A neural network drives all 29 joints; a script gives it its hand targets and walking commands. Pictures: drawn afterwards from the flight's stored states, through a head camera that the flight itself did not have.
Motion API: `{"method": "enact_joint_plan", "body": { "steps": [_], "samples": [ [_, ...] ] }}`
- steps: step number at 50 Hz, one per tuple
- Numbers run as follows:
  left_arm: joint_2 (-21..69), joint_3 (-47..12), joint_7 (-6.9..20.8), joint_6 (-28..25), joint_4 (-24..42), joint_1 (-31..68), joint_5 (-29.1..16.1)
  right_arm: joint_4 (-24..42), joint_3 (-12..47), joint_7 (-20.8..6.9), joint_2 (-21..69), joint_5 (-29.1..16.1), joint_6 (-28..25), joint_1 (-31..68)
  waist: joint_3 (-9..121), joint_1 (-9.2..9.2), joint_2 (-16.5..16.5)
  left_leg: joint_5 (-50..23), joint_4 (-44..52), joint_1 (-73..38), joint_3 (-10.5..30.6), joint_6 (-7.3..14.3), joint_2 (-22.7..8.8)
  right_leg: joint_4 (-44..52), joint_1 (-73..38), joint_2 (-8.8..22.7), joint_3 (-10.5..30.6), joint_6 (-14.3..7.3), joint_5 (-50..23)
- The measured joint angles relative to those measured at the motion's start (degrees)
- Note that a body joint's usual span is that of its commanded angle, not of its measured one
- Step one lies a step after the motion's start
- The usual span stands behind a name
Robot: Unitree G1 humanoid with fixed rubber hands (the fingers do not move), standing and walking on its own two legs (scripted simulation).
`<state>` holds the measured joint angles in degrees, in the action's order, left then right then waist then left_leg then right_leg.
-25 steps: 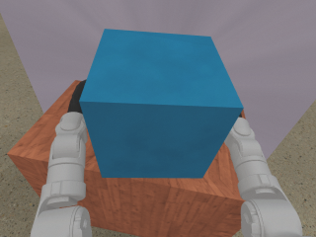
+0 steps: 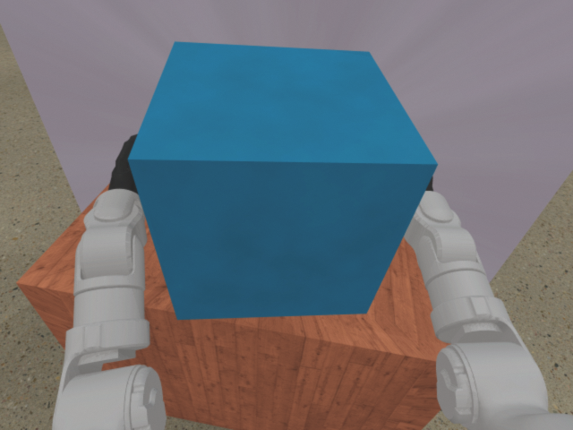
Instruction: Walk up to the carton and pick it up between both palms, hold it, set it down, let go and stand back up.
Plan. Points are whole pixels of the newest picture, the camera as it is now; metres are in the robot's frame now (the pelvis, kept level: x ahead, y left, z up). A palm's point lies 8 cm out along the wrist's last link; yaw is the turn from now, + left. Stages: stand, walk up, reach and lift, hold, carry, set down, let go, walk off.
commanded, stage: reach and lift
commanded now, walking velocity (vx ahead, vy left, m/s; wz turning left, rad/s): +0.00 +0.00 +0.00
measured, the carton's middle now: (274, 183) +0.43 -0.01 +0.16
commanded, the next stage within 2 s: hold in 1.10 s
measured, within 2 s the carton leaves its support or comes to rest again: neither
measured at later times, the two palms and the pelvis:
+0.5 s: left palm (121, 181) +0.37 +0.19 +0.21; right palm (420, 177) +0.37 -0.20 +0.22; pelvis +0.00 +0.00 +0.00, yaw +0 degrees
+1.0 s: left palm (119, 172) +0.37 +0.19 +0.22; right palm (423, 165) +0.37 -0.20 +0.23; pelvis +0.00 +0.00 +0.00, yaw +0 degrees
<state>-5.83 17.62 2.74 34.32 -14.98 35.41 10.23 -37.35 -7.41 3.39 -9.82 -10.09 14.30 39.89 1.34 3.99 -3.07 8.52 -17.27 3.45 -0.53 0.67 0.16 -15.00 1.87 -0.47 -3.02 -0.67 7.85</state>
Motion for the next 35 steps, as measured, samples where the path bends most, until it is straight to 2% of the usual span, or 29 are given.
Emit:
{"method": "enact_joint_plan", "body": {
  "steps": [12,35],
  "samples": [
    [-0.1,0.3,0.3,5.8,4.3,-0.6,0.4,1.8,1.2,0.7,-0.7,-2.5,5.3,1.5,1.0,0.42,0.1,0.0,-0.1,-0.1,0.1,0.0,0.0,0.1,-0.2,0.0,-0.1,-0.1,-0.1],
    [-0.5,1.1,0.4,8.6,3.9,2.2,0.5,0.9,1.6,1.0,-2.0,-3.5,8.4,4.9,2.1,0.48,0.6,0.1,-0.2,0.5,-0.3,0.0,-0.1,0.3,0.4,-0.1,0.3,0.0,-0.3]
  ]
}}
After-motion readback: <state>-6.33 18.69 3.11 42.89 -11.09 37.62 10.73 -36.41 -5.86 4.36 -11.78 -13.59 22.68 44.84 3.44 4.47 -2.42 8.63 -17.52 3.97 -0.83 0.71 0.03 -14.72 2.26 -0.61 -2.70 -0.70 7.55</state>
